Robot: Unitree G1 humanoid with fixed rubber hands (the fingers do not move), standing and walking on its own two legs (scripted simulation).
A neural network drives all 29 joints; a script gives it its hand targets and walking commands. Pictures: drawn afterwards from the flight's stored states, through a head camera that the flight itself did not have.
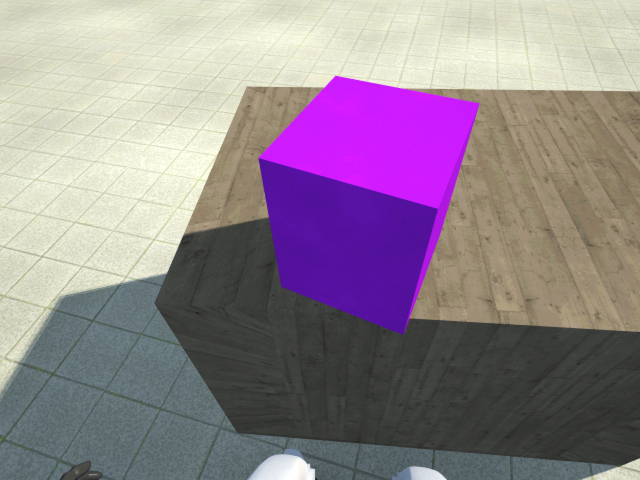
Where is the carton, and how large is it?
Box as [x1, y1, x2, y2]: [258, 76, 479, 334]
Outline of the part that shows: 335,76 258,158 281,286 402,334 437,241 479,103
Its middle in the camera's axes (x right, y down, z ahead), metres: +0.07 -0.05 +0.55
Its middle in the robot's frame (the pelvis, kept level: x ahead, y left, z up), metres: +0.47 -0.05 +0.09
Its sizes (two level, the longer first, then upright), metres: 0.210 0.200 0.250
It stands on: a pedestal, 0.69 m high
